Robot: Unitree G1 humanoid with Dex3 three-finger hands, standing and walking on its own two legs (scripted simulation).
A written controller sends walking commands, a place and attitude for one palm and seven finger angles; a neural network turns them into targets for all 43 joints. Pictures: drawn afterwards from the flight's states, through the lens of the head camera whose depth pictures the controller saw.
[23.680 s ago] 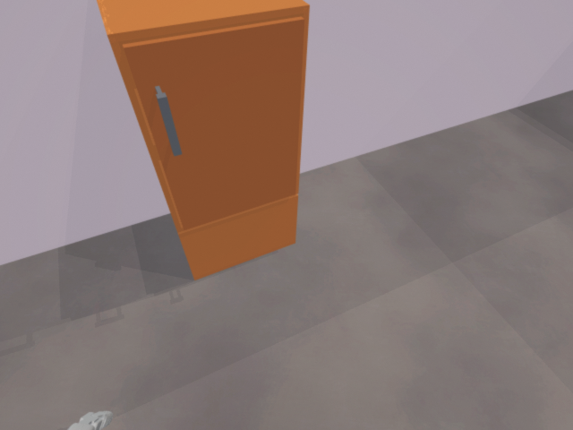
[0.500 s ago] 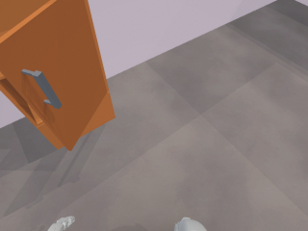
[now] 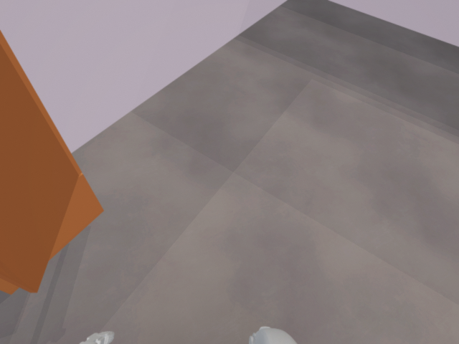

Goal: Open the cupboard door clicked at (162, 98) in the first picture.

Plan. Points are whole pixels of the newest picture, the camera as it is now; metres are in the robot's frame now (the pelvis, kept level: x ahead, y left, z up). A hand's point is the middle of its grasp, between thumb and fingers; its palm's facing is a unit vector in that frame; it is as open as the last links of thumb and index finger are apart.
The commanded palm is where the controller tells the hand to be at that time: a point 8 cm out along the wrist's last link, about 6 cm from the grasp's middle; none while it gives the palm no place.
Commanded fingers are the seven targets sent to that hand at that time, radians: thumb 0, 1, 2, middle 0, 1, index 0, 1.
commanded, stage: walk to a spot facing it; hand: left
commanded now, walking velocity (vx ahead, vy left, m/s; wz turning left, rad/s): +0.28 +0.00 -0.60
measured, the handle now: out of the picture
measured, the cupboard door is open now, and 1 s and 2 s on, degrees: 35 35 35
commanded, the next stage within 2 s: turn to face it in 1.48 s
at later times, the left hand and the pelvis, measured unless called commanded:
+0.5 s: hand (180, 288) +0.24 +0.11 -0.17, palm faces -0.32 -0.93 -0.19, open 7.4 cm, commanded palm none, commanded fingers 0.00 0.90 0.90 -0.20 -0.30 -0.20 -0.30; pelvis +0.12 -0.06 +0.00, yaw -18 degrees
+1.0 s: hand (257, 177) +0.55 -0.06 -0.16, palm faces -0.57 -0.79 -0.21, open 7.4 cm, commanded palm none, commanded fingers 0.00 0.90 0.90 -0.20 -0.30 -0.20 -0.30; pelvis +0.33 -0.15 -0.02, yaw -32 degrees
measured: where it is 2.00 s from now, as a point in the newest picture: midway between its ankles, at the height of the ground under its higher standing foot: (302, 239)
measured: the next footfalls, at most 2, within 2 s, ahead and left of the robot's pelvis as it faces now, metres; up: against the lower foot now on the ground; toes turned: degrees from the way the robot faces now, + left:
right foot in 0.28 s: +0.10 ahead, -0.17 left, +0.00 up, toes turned -18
left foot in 0.62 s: +0.33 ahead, +0.03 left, +0.00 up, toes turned -16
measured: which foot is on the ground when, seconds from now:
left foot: down 0.00-0.28, up 0.30-0.60, down 0.62-1.00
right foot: up 0.00-0.26, down 0.28-0.60, up 0.62-0.98, down 1.00-1.00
